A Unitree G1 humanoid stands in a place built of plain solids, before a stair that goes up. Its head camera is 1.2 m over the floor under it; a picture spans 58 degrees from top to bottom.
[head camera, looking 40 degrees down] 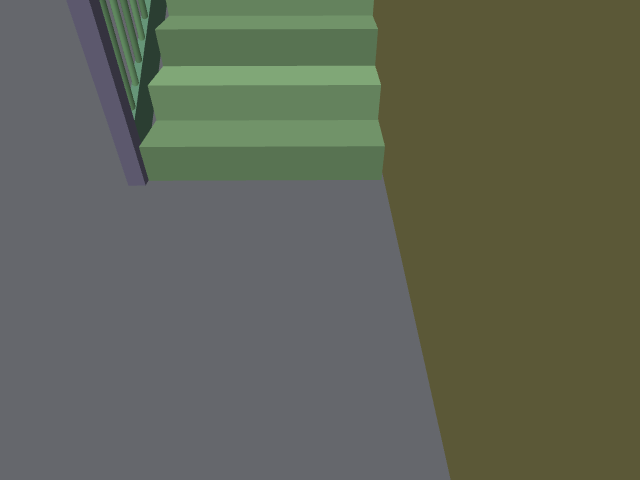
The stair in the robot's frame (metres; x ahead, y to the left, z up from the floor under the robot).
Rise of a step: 0.19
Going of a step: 0.30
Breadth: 1.20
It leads straight ahead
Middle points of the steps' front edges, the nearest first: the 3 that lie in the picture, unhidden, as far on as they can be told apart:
1.91 0.28 0.19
2.21 0.28 0.38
2.50 0.29 0.58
